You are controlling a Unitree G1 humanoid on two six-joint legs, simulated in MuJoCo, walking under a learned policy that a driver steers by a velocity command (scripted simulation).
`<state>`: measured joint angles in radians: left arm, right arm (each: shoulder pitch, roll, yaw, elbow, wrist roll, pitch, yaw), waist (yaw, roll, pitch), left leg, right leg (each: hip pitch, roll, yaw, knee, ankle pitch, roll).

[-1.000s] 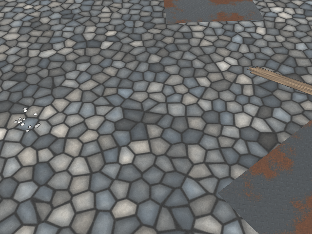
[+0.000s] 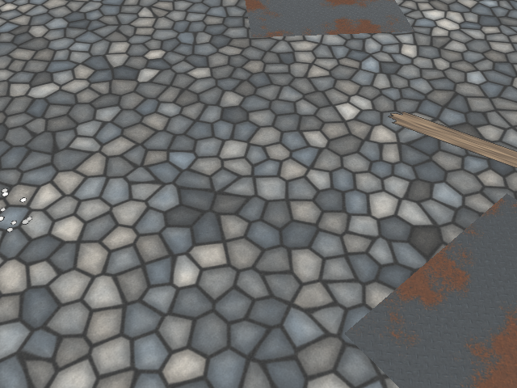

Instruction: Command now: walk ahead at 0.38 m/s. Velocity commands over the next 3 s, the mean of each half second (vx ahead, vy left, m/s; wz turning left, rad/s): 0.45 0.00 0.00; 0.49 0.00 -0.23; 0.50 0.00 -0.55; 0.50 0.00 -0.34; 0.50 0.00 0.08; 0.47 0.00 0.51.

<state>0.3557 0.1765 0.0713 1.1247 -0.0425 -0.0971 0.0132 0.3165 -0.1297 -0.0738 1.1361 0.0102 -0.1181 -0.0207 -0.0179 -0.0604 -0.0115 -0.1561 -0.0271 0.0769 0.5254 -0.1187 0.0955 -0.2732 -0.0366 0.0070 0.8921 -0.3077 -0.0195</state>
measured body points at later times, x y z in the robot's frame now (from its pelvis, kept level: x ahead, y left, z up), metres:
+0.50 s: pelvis +0.21 -0.06 -0.02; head +0.22 -0.07 +0.43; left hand +0.20 +0.18 -0.16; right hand +0.30 -0.32 -0.16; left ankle +0.24 +0.09 -0.68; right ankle +0.22 -0.15 -0.76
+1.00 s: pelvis +0.46 +0.01 -0.01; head +0.47 +0.02 +0.44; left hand +0.56 +0.28 -0.15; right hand +0.47 -0.25 -0.15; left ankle +0.46 +0.11 -0.76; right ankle +0.47 -0.15 -0.67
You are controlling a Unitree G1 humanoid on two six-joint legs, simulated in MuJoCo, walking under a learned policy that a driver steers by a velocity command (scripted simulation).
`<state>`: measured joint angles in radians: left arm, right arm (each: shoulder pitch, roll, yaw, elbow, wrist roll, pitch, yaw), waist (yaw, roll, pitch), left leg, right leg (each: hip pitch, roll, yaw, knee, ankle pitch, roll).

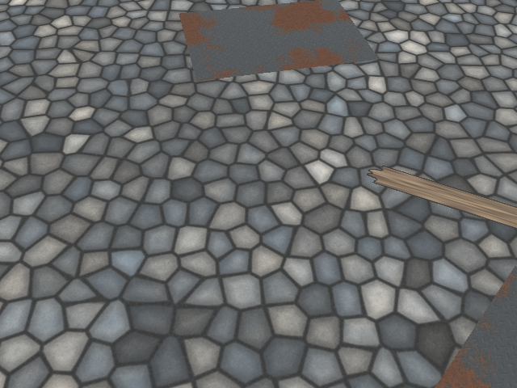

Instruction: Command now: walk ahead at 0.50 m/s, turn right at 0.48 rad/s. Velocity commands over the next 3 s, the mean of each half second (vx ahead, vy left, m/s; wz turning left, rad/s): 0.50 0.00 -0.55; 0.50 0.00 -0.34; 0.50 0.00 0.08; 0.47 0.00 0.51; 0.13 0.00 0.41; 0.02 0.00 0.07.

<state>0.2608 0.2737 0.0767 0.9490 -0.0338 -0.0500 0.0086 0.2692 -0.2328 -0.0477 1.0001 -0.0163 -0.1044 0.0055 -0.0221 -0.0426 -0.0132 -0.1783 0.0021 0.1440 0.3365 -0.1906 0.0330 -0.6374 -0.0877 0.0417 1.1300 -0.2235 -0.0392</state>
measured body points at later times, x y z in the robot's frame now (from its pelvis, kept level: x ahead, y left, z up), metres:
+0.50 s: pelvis +0.26 -0.09 -0.01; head +0.30 -0.11 +0.44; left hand +0.43 +0.15 -0.12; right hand +0.32 -0.39 -0.12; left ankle +0.30 +0.09 -0.66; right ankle +0.27 -0.15 -0.75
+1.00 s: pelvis +0.56 -0.13 +0.00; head +0.58 -0.13 +0.45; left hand +0.77 +0.06 -0.12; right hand +0.50 -0.41 -0.12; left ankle +0.62 -0.06 -0.75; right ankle +0.47 -0.24 -0.66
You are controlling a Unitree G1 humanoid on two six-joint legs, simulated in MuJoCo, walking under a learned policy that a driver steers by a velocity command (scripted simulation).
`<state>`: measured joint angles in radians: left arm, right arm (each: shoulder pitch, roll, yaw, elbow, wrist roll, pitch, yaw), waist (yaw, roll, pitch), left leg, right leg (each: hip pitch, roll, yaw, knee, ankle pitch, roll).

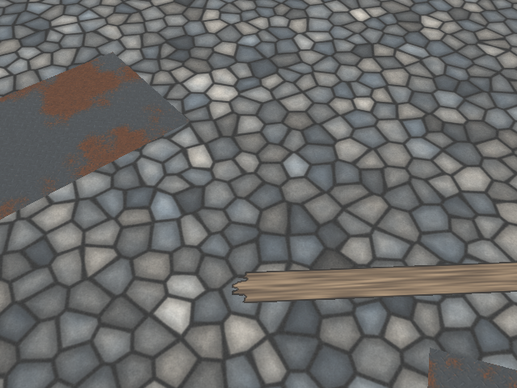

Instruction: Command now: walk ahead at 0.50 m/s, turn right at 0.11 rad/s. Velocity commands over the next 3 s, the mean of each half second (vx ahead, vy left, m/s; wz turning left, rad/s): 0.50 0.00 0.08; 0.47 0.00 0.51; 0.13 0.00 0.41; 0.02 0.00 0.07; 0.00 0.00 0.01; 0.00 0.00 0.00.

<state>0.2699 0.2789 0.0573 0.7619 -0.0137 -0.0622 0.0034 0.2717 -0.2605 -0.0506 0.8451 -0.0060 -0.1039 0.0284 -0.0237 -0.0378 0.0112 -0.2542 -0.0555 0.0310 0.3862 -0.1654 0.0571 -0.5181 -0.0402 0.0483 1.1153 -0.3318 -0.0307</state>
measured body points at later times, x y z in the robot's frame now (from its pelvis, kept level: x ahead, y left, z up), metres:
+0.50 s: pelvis +0.27 -0.06 +0.00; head +0.29 -0.08 +0.45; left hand +0.37 +0.21 -0.10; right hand +0.36 -0.34 -0.13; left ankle +0.23 +0.09 -0.66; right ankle +0.30 -0.16 -0.74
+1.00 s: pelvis +0.52 +0.04 -0.01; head +0.57 +0.06 +0.44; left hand +0.54 +0.34 -0.12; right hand +0.75 -0.18 -0.11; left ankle +0.55 +0.12 -0.74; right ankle +0.50 -0.14 -0.64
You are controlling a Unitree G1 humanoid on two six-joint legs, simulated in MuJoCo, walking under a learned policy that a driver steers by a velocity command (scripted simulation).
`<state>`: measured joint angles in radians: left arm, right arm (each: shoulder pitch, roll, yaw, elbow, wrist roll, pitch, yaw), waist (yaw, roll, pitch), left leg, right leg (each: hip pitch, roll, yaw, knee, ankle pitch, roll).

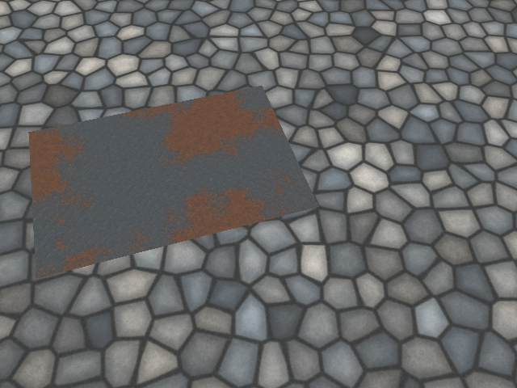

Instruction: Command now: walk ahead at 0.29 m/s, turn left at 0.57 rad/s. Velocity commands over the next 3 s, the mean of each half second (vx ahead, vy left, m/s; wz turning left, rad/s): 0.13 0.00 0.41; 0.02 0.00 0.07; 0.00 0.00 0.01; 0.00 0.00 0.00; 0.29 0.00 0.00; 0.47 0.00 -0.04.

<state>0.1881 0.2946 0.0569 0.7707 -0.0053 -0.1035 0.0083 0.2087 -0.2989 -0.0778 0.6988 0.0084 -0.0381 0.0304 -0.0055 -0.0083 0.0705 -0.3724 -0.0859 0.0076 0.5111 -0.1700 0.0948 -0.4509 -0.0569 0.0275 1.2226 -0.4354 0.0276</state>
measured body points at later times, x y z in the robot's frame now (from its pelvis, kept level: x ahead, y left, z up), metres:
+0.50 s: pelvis +0.15 -0.04 +0.00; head +0.19 -0.04 +0.45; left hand +0.25 +0.24 -0.10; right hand +0.36 -0.28 -0.11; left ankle +0.09 +0.09 -0.68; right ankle +0.25 -0.13 -0.73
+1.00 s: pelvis +0.19 +0.00 +0.00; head +0.19 +0.00 +0.45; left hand +0.23 +0.28 -0.13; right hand +0.33 -0.22 -0.12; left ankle +0.12 +0.11 -0.73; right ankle +0.25 -0.13 -0.73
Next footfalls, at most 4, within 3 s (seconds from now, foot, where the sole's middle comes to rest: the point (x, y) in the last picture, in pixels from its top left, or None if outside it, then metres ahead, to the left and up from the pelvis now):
0.30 right None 0.29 -0.12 -0.77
0.60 left None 0.16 0.12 -0.77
2.72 left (190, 317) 0.60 0.20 -0.77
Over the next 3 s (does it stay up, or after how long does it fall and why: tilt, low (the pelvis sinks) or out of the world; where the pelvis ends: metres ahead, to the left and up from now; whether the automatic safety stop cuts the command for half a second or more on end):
stays up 0.59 0.11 0.01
